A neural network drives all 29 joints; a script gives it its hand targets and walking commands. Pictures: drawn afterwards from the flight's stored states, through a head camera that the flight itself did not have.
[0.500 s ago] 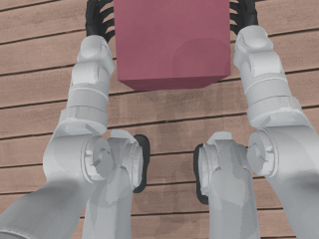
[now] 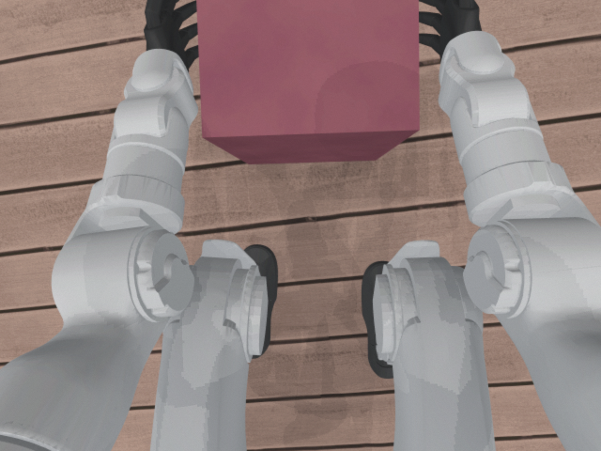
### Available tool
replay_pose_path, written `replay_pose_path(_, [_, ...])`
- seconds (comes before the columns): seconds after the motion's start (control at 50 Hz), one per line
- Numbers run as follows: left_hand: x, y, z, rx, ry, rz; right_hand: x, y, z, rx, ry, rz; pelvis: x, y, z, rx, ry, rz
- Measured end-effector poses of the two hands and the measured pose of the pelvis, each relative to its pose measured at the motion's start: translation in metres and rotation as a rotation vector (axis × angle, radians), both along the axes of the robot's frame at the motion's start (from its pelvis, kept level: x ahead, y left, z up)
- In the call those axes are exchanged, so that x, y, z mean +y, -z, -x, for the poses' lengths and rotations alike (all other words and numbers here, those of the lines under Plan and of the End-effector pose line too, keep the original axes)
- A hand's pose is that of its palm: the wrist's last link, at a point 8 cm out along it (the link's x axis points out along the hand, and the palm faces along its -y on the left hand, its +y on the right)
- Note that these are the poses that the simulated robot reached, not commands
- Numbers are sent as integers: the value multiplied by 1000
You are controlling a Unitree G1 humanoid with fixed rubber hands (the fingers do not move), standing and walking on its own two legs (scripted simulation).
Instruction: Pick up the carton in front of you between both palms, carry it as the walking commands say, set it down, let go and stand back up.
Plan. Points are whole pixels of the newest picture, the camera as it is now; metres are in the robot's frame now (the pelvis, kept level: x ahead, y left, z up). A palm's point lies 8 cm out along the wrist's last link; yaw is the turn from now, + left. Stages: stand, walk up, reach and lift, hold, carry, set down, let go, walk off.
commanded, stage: set down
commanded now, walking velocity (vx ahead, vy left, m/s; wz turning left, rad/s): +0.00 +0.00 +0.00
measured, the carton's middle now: (308, 73) +0.52 +0.01 -0.23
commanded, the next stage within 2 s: let go in 1.78 s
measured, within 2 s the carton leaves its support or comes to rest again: rests again in 0.50 s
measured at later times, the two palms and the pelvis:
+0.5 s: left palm (166, 61) +0.52 +0.17 -0.16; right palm (453, 45) +0.53 -0.15 -0.17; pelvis +0.00 +0.00 +0.00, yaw +1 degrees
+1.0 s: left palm (127, 58) +0.51 +0.18 -0.10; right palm (535, 2) +0.54 -0.19 -0.10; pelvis +0.01 +0.00 +0.04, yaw +0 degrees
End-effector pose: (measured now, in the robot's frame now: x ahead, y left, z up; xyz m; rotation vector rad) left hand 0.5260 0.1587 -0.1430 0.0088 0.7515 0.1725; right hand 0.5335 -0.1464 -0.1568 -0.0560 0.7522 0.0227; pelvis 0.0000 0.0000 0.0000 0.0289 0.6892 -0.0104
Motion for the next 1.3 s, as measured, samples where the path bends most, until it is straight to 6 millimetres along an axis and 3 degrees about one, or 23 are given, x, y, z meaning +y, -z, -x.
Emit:
replay_pose_path(0.48, [8, 10, 1, 2, 20, 6, 1, 10, 0, -21, -47, -31, 5, 5, 3, -63, -9, -1])
replay_pose_path(0.52, [11, 17, 6, 18, 23, -13, -5, 19, 5, -5, -33, 0, 4, 5, 4, -74, -7, -5])
replay_pose_path(0.6, [22, 32, 19, 56, -12, -41, -36, 36, 17, 22, 44, 54, 3, 5, 3, -86, -4, -10])
replay_pose_path(0.68, [30, 38, 23, 44, -32, -46, -59, 35, 17, 4, 73, 75, 1, 5, 1, -82, 3, -13])
replay_pose_path(0.8, [30, 27, 15, -21, -30, -35, -56, 12, -4, -61, 66, 57, 0, 4, -3, -56, 12, -13])
replay_pose_path(0.9, [25, -1, 12, -87, -27, -25, -46, -18, -11, -113, 61, 48, 1, -7, -5, -34, 7, -9])
replay_pose_path(1.12, [24, -89, 16, -99, -37, -24, -54, -106, -5, -102, 80, 62, 4, -70, -11, 65, 5, 2])
replay_pose_path(1.3, [25, -138, 14, -114, -37, -31, -55, -153, -9, -117, 71, 58, 5, -111, -14, 116, 8, 2])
